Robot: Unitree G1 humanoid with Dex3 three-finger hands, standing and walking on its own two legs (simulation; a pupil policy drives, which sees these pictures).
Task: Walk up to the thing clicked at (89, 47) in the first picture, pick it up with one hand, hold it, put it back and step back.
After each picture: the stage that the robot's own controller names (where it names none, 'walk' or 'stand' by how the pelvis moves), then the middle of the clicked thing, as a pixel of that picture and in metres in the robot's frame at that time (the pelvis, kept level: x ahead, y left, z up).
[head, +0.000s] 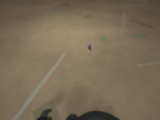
stand; (89, 46) +1.62 +0.06 -0.72
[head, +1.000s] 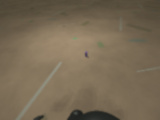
walk; (86, 54) +1.50 +0.24 -0.71
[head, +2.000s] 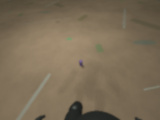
walk; (81, 63) +1.00 +0.29 -0.72
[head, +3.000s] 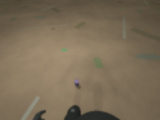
walk; (76, 83) +0.62 +0.23 -0.71
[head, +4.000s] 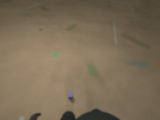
walk; (70, 96) +0.42 +0.17 -0.71
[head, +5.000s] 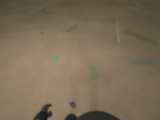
stand; (71, 101) +0.34 +0.22 -0.71
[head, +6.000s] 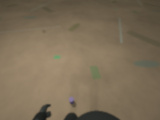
stand; (71, 100) +0.34 +0.21 -0.71
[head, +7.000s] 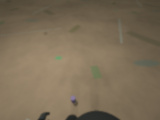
stand; (73, 99) +0.38 +0.21 -0.73
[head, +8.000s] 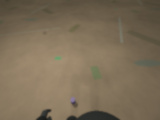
stand; (72, 100) +0.35 +0.21 -0.73
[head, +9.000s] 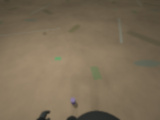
stand; (73, 101) +0.35 +0.20 -0.73
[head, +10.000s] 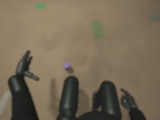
go down; (67, 66) +0.42 +0.22 -0.40
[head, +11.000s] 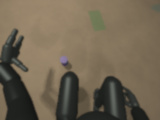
go down; (64, 61) +0.43 +0.23 -0.31
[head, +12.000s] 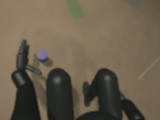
close in; (42, 56) +0.42 +0.27 -0.23
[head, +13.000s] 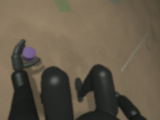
close; (28, 54) +0.42 +0.28 -0.22
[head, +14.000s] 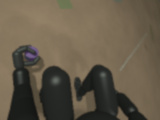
lift; (31, 54) +0.40 +0.27 -0.23
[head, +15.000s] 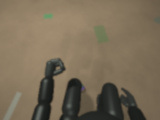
lift; (79, 85) +0.28 +0.10 -0.44
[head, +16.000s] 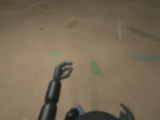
close; (80, 110) +0.24 +0.07 -0.70
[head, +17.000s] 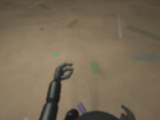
close; (81, 108) +0.26 +0.06 -0.71
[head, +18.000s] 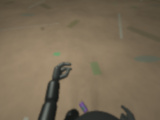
stand; (83, 107) +0.27 +0.03 -0.71
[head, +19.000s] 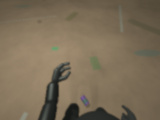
stand; (84, 100) +0.30 +0.01 -0.68
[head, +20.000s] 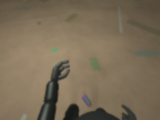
stand; (86, 99) +0.32 -0.01 -0.68
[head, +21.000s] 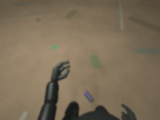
stand; (88, 95) +0.35 -0.03 -0.67
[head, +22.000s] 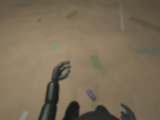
stand; (90, 94) +0.38 -0.06 -0.67
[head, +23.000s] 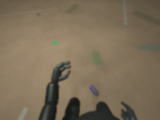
stand; (93, 89) +0.40 -0.08 -0.64
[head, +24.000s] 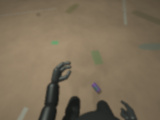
stand; (95, 87) +0.44 -0.11 -0.63
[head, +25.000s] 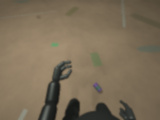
stand; (97, 87) +0.46 -0.14 -0.64
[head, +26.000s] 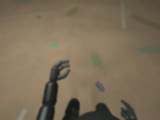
stand; (99, 85) +0.50 -0.18 -0.64
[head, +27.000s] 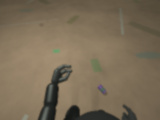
stand; (101, 89) +0.51 -0.21 -0.68
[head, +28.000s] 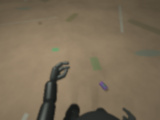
stand; (103, 85) +0.54 -0.23 -0.68
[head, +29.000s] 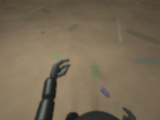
stand; (104, 91) +0.55 -0.25 -0.71
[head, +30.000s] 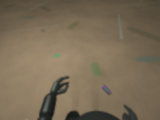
stand; (106, 89) +0.57 -0.26 -0.71
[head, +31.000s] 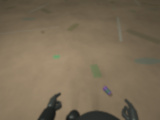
stand; (106, 90) +0.57 -0.30 -0.68
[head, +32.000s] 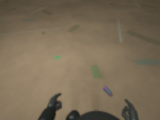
stand; (107, 90) +0.58 -0.31 -0.68
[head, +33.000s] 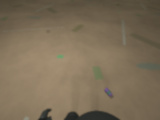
stand; (108, 92) +0.58 -0.32 -0.73
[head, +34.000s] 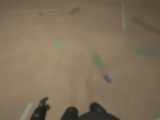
stand; (107, 77) +0.64 -0.37 -0.74
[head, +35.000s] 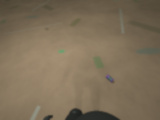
stand; (109, 78) +0.74 -0.28 -0.74
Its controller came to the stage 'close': yes
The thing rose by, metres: 0.01
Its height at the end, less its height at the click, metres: -0.02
